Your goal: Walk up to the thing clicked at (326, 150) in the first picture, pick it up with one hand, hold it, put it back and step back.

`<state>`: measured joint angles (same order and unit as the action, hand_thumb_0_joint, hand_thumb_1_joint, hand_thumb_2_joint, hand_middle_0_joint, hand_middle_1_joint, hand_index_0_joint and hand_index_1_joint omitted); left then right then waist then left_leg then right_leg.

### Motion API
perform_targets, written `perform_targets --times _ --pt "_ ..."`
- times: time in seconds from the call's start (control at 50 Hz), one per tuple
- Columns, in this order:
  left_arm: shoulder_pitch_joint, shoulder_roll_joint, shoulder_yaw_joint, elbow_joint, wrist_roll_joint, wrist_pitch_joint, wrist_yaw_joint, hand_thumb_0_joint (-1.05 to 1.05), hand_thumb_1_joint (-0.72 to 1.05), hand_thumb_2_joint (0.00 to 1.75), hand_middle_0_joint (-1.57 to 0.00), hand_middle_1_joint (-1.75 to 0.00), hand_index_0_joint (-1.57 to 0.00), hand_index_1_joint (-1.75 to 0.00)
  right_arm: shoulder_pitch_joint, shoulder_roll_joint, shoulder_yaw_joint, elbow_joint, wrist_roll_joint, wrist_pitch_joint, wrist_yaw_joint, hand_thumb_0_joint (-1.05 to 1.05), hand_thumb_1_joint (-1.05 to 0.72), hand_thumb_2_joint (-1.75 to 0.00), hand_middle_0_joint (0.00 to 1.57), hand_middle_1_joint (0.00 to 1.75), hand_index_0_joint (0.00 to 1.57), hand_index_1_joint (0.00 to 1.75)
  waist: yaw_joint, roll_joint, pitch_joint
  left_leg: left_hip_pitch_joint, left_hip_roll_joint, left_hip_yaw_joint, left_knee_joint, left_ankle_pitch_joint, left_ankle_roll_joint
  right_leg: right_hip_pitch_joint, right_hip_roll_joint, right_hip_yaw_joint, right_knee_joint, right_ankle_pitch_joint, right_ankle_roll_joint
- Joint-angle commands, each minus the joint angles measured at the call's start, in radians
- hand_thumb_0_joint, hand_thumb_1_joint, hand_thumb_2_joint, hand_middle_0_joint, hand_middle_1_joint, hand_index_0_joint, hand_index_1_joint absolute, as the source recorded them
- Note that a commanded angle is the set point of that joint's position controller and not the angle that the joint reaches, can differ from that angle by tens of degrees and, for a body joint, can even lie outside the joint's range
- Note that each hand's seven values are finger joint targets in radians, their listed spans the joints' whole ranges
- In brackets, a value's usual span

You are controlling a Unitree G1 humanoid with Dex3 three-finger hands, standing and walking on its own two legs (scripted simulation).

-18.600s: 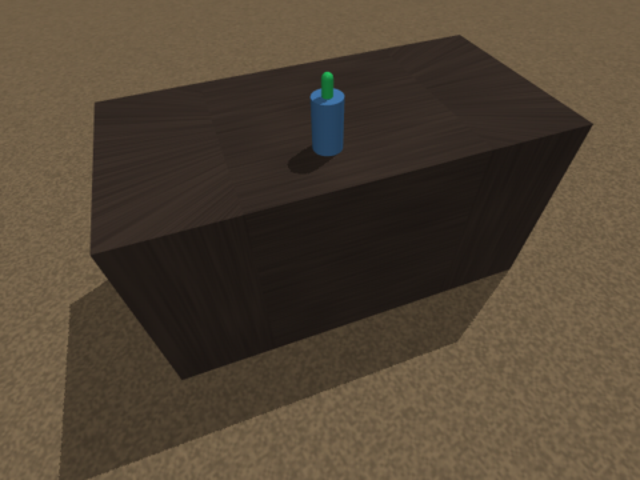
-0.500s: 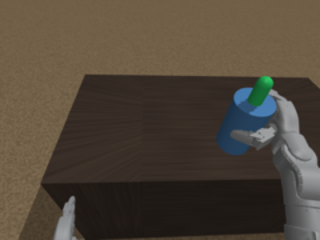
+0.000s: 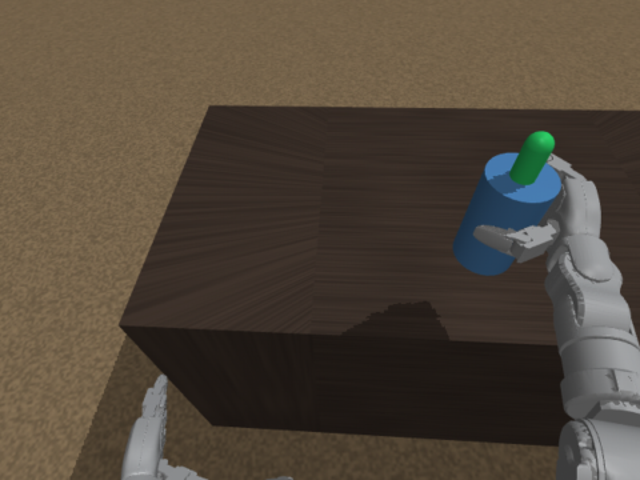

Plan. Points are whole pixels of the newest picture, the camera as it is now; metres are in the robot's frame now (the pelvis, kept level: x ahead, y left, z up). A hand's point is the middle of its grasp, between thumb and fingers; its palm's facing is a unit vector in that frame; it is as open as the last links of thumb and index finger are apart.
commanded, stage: crouch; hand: right
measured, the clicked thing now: (508, 202) +0.42 -0.16 +0.13
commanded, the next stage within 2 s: lower in 0.70 s
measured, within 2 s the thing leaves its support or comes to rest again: rests again in 1.64 s
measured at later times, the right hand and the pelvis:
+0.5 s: hand (500, 206) +0.48 -0.18 +0.07, palm faces +0.10 +0.99 +0.00, open 11.2 cm; pelvis +0.00 -0.01 -0.02, yaw +1 degrees
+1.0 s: hand (492, 210) +0.50 -0.18 +0.04, palm faces +0.10 +0.99 +0.00, open 11.2 cm; pelvis -0.01 -0.01 -0.04, yaw +1 degrees
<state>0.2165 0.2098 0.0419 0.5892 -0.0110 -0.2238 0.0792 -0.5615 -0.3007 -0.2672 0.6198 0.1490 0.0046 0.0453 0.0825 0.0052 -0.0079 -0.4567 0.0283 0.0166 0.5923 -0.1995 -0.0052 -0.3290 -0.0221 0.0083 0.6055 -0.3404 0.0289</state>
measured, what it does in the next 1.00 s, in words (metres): stands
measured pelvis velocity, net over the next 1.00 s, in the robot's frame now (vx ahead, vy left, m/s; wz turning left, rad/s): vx -0.01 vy -0.01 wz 0.01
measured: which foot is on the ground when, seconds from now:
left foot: down 0.00-1.00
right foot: down 0.00-1.00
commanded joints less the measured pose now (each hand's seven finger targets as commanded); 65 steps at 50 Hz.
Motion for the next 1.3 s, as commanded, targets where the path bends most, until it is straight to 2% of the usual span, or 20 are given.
perform_targets --times 0.0,0.08,0.16,0.22,0.3,0.38,0.4,0.48,0.6,0.7,0.78,0.88,0.92,0.98,1.02,1.1,1.16,1.22,1.26,1.28 --pt "-0.058 0.118 0.039 -0.178 -0.001 -0.031 0.008 0.0 -0.56 0.06 -0.05 -0.04 -0.04 -0.05 -0.56 -0.265 -0.079 -0.189 0.015 -0.174 0.01 0.0 -0.05 -1.28 1.25 1.41 1.3 1.41 -0.007 -0.058 -0.41 0.236 -0.005 -0.003 -0.043 0.194 0.005 -0.003 0.029 -0.018 -0.065 0.208 -0.036" --pt "-0.037 0.088 0.013 -0.185 -0.003 -0.017 0.0 0.0 -0.56 0.06 -0.05 -0.04 -0.04 -0.05 -0.577 -0.232 -0.057 -0.073 0.006 -0.214 0.028 0.0 -0.04 -1.24 1.2 1.36 1.25 1.36 0.007 -0.049 -0.433 0.208 -0.009 -0.003 -0.02 0.219 0.009 -0.026 0.027 -0.017 -0.039 0.237 -0.033" --pt "-0.047 0.184 0.083 -0.254 0.003 -0.011 0.01 0.0 -0.56 0.06 -0.05 -0.04 -0.05 -0.05 -0.664 -0.289 -0.085 -0.049 -0.001 -0.265 0.023 0.0 -0.04 -1.22 1.18 1.34 1.23 1.34 0.029 -0.049 -0.482 0.165 -0.022 0.009 0.001 0.216 0.01 0.004 0.014 -0.005 -0.014 0.287 -0.025" --pt "0.012 0.103 0.022 -0.263 0.001 0.001 -0.007 0.0 -0.56 0.06 -0.05 -0.04 -0.05 -0.05 -0.667 -0.264 -0.075 -0.008 -0.006 -0.297 0.027 0.0 -0.04 -1.22 1.18 1.33 1.23 1.33 0.024 -0.077 -0.478 0.148 -0.024 0.005 0.021 0.24 0.017 -0.018 0.015 -0.005 0.014 0.354 -0.018" --pt "0.002 0.129 0.04 -0.282 0.007 0.005 -0.01 0.0 -0.55 0.06 -0.05 -0.05 -0.05 -0.05 -0.698 -0.286 -0.094 0.05 -0.016 -0.326 0.017 0.0 -0.04 -1.21 1.17 1.33 1.22 1.33 0.04 -0.078 -0.484 0.109 -0.025 0.003 0.04 0.201 0.017 -0.058 0.014 -0.003 0.03 0.288 -0.022" --pt "0.029 0.156 0.06 -0.333 0.013 0.009 -0.013 0.0 -0.56 0.06 -0.05 -0.04 -0.04 -0.05 -0.75 -0.301 -0.094 0.063 -0.032 -0.358 0.016 0.0 -0.07 -1.22 1.19 1.33 1.23 1.33 0.063 -0.095 -0.581 0.087 -0.032 0.005 0.074 0.259 0.022 -0.016 0.008 0.003 0.074 0.41 -0.01" --pt "0.039 0.12 0.03 -0.311 0.012 0.015 -0.021 0.0 -0.56 0.06 -0.05 -0.04 -0.05 -0.05 -0.736 -0.297 -0.087 0.083 -0.035 -0.36 0.017 0.0 -0.07 -1.22 1.18 1.33 1.23 1.33 0.046 -0.11 -0.538 0.1 -0.028 0.001 0.078 0.259 0.023 -0.064 0.014 -0.003 0.076 0.393 -0.011" --pt "0.001 0.161 0.062 -0.363 0.016 0.016 -0.022 0.0 -0.55 0.06 -0.05 -0.04 -0.05 -0.05 -0.781 -0.331 -0.11 0.118 -0.041 -0.377 0.017 0.0 -0.04 -1.23 1.18 1.34 1.23 1.34 0.062 -0.103 -0.539 0.066 -0.028 0.001 0.085 0.173 0.02 -0.122 0.013 0.0 0.079 0.25 -0.02" --pt "0.037 0.128 0.021 -0.404 0.018 0.023 -0.03 0.0 -0.55 0.06 -0.05 -0.04 -0.04 -0.04 -0.803 -0.346 -0.113 0.145 -0.046 -0.393 0.027 0.0 -0.04 -1.24 1.19 1.36 1.24 1.36 0.061 -0.104 -0.58 0.078 -0.024 -0.008 0.113 0.203 0.018 -0.163 0.022 -0.012 0.117 0.245 -0.024" --pt "0.064 0.184 0.08 -0.438 0.018 0.03 -0.027 0.0 -0.56 0.06 -0.05 -0.04 -0.04 -0.04 -0.81 -0.38 -0.14 0.175 -0.054 -0.397 0.031 0.0 -0.05 -1.25 1.2 1.37 1.25 1.37 0.086 -0.102 -0.607 0.033 -0.031 -0.002 0.141 0.227 0.022 -0.15 0.016 0.0 0.142 0.303 -0.019" --pt "0.062 0.175 0.064 -0.466 0.02 0.033 -0.033 0.0 -0.56 0.06 -0.05 -0.04 -0.04 -0.05 -0.804 -0.376 -0.145 0.219 -0.057 -0.402 0.038 0.0 -0.04 -1.23 1.19 1.35 1.24 1.35 0.092 -0.105 -0.603 0.035 -0.028 -0.005 0.159 0.239 0.024 -0.193 0.019 -0.002 0.162 0.304 -0.018" --pt "0.076 0.16 0.044 -0.485 0.026 0.034 -0.038 0.0 -0.57 0.06 -0.05 -0.04 -0.04 -0.05 -0.79 -0.355 -0.141 0.325 -0.064 -0.409 0.052 0.0 -0.05 -1.24 1.18 1.35 1.23 1.35 0.111 -0.071 -0.536 -0.03 -0.029 -0.009 0.163 0.142 0.018 -0.279 0.021 -0.003 0.177 0.153 -0.032" --pt "0.076 0.174 0.056 -0.541 0.032 0.034 -0.036 0.0 -0.56 0.06 -0.05 -0.04 -0.04 -0.05 -0.864 -0.424 -0.164 0.246 -0.077 -0.431 0.049 0.0 -0.05 -1.23 1.16 1.33 1.21 1.33 0.108 -0.111 -0.611 -0.027 -0.027 -0.016 0.174 0.144 0.015 -0.249 0.023 -0.008 0.197 0.154 -0.032" --pt "0.161 0.142 0.028 -0.47 0.037 0.043 -0.048 0.0 -0.56 0.06 -0.05 -0.04 -0.04 -0.05 -0.787 -0.394 -0.167 0.334 -0.071 -0.435 0.059 0.0 -0.04 -1.22 1.16 1.33 1.2 1.33 0.107 -0.099 -0.505 -0.076 -0.025 -0.018 0.193 0.115 0.017 -0.346 0.029 -0.01 0.216 0.109 -0.035" --pt "0.054 0.186 0.061 -0.618 0.039 0.026 -0.039 0.0 -0.56 0.06 -0.05 -0.04 -0.04 -0.04 -0.901 -0.458 -0.198 0.186 -0.076 -0.461 0.053 0.0 -0.02 -1.21 1.15 1.33 1.2 1.33 0.107 -0.127 -0.721 -0.002 -0.023 -0.026 0.224 0.186 0.017 -0.282 0.026 -0.007 0.244 0.175 -0.031" --pt "0.195 0.187 0.076 -0.528 0.038 0.045 -0.044 0.0 -0.57 0.07 -0.05 -0.04 -0.04 -0.05 -0.757 -0.38 -0.168 0.344 -0.074 -0.444 0.055 0.0 -0.06 -1.23 1.17 1.34 1.22 1.34 0.128 -0.13 -0.591 -0.069 -0.031 -0.013 0.24 0.194 0.02 -0.324 0.027 -0.002 0.263 0.22 -0.024" --pt "0.094 0.192 0.073 -0.619 0.046 0.035 -0.038 0.0 -0.58 0.08 -0.05 -0.04 -0.03 -0.05 -0.932 -0.475 -0.206 0.173 -0.088 -0.483 0.039 0.0 -0.03 -1.22 1.17 1.33 1.21 1.34 0.124 -0.184 -0.728 -0.065 -0.03 -0.014 0.268 0.193 0.023 -0.289 0.017 0.002 0.285 0.227 -0.021" --pt "0.145 0.18 0.063 -0.585 0.047 0.039 -0.049 0.0 -0.57 0.08 -0.05 -0.04 -0.03 -0.05 -0.763 -0.359 -0.161 0.358 -0.086 -0.465 0.048 0.0 -0.02 -1.25 1.18 1.36 1.23 1.36 0.134 -0.158 -0.619 -0.124 -0.035 -0.007 0.275 0.165 0.025 -0.332 0.018 0.008 0.29 0.222 -0.018" --pt "0.093 0.206 0.072 -0.667 0.054 0.039 -0.045 0.0 -0.57 0.07 -0.05 -0.04 -0.04 -0.05 -0.935 -0.497 -0.213 0.164 -0.101 -0.498 0.033 0.0 -0.03 -1.24 1.17 1.35 1.22 1.35 0.125 -0.207 -0.766 -0.099 -0.037 -0.009 0.289 0.179 0.024 -0.271 0.012 0.012 0.305 0.261 -0.015" --pt "0.098 0.202 0.071 -0.669 0.056 0.038 -0.046 0.0 -0.58 0.08 -0.05 -0.04 -0.03 -0.05 -0.9 -0.453 -0.194 0.218 -0.101 -0.494 0.035 0.0 -0.02 -1.25 1.18 1.36 1.23 1.36 0.132 -0.203 -0.764 -0.087 -0.036 -0.008 0.298 0.201 0.025 -0.277 0.014 0.007 0.314 0.278 -0.013"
